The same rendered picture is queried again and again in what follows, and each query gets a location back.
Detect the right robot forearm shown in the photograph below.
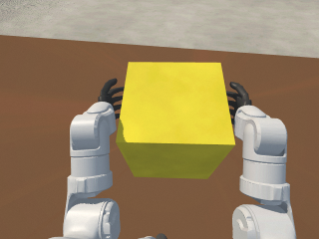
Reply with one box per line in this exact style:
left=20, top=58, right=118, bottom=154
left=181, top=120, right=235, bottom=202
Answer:
left=233, top=105, right=297, bottom=239

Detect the robot left hand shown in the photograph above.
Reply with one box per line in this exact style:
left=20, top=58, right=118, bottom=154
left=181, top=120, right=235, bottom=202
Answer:
left=98, top=78, right=125, bottom=119

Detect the right robot upper arm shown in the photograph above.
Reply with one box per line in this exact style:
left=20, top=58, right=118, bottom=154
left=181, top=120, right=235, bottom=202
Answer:
left=232, top=204, right=296, bottom=239

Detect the left robot upper arm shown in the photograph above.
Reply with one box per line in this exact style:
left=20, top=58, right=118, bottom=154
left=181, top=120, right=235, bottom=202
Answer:
left=49, top=198, right=121, bottom=239

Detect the carton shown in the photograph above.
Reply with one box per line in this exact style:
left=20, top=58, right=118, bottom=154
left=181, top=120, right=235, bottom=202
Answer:
left=116, top=62, right=235, bottom=179

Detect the robot right hand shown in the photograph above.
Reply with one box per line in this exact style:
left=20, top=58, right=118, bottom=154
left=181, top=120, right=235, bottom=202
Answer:
left=226, top=82, right=252, bottom=124

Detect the left robot forearm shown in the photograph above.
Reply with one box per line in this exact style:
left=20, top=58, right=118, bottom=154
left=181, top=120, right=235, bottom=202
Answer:
left=63, top=102, right=117, bottom=235

